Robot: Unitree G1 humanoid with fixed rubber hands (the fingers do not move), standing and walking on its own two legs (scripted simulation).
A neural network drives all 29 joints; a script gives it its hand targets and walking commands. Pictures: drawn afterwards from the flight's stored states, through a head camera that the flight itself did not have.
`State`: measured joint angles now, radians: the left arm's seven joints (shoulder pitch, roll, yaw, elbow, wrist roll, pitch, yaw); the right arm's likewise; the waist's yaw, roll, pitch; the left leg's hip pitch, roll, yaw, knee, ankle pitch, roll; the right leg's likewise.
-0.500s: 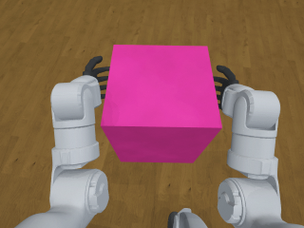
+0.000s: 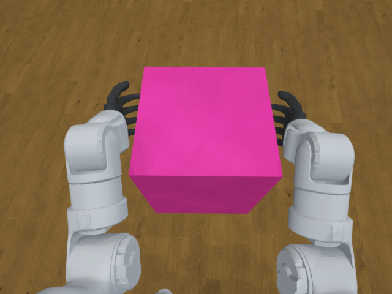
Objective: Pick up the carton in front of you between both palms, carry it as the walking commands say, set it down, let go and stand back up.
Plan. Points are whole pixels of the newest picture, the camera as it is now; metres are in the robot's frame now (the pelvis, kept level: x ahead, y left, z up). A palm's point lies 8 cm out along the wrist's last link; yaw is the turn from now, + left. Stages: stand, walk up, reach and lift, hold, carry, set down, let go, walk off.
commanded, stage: carry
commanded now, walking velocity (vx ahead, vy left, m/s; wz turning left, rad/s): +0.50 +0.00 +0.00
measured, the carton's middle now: (202, 150) +0.39 -0.01 +0.06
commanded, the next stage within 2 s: none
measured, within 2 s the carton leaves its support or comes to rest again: neither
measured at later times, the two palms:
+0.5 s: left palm (120, 6) +0.69 +0.17 +0.21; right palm out of the picture +0.72 -0.13 +0.21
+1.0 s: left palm out of the picture +1.06 +0.12 +0.29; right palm out of the picture +1.02 -0.18 +0.29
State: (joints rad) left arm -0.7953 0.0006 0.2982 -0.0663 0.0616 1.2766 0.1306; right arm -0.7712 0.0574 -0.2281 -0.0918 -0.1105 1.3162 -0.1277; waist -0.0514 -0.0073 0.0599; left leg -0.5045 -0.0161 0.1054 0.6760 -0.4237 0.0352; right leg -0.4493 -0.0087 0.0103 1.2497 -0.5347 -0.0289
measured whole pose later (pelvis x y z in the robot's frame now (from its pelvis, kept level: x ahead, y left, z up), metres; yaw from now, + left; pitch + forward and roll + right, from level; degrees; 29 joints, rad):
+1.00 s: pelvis +0.66 +0.00 +0.11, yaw +0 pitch +5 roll -2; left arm -0.89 0.00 0.33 0.07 0.13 1.35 0.12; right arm -0.90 -0.01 -0.25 0.10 -0.03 1.37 -0.17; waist -0.10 0.03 -0.02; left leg -0.15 0.03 0.11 0.41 -0.51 0.00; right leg -0.73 -0.02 -0.11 0.85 -0.42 -0.06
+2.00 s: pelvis +1.30 -0.03 +0.22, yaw +1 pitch +4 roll +0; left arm -0.83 0.01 0.23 0.17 0.03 1.34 0.21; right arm -0.86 0.01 -0.31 0.14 -0.12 1.36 -0.13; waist 0.13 -0.01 0.02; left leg -0.69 0.01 0.02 1.29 -0.44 0.05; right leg -0.36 0.01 -0.15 0.56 -0.44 -0.10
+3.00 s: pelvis +1.97 +0.01 +0.32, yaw +1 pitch +4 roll +1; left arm -0.96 0.04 0.32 0.25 0.10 1.37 0.20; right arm -0.92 0.05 -0.27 0.18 -0.14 1.33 -0.17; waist -0.06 -0.01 -0.02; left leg -0.50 -0.02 0.14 0.67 -0.40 0.05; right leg -0.41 -0.02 -0.01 1.20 -0.53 -0.03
